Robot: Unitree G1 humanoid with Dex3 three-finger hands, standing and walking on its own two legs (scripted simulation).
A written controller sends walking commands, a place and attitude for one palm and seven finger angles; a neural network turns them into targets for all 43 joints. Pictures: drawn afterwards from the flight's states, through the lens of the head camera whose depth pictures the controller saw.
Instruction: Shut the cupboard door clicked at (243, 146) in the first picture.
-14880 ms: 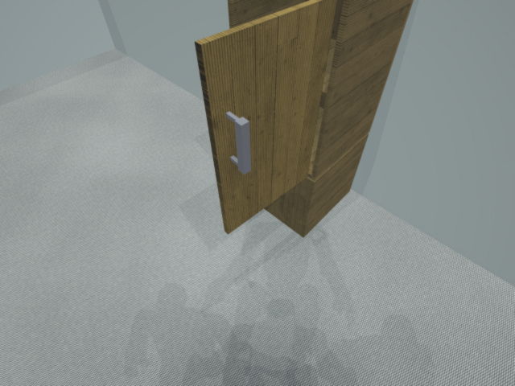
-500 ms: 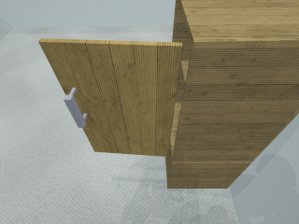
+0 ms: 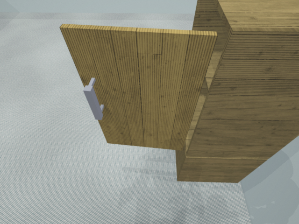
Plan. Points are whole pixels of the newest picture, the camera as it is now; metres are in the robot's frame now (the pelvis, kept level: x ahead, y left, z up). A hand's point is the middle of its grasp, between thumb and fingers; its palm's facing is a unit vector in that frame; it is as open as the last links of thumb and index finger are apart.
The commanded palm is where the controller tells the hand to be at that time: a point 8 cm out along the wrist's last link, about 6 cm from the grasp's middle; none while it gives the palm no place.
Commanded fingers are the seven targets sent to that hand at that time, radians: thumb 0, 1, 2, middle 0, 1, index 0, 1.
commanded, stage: come to a stop and stand still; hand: left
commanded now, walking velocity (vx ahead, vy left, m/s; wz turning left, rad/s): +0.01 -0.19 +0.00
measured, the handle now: (96, 99) +0.47 +0.22 +0.03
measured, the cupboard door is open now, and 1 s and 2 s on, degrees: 85 85 85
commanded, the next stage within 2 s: look again from close up in 0.86 s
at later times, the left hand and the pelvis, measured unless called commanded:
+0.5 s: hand out of the picture +0.04 +0.17 -0.16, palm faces -0.02 -0.97 -0.23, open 7.2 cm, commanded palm none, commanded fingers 0.00 0.90 0.90 -0.20 -0.30 -0.20 -0.30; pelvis +0.00 +0.00 +0.00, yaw +0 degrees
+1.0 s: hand out of the picture -0.02 +0.16 -0.17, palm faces -0.01 -0.99 -0.17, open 7.4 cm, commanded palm none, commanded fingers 0.00 0.90 0.90 -0.20 -0.30 -0.20 -0.30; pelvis +0.00 +0.00 +0.01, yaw -1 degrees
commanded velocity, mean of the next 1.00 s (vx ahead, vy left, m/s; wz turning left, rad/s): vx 0.00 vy -0.01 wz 0.00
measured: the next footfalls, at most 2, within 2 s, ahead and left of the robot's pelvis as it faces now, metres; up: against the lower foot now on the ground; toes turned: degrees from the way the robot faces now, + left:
right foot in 0.12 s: +0.03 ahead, -0.11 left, +0.00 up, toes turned +1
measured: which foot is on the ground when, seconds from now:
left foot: down 0.00-1.00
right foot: up 0.00-0.10, down 0.12-1.00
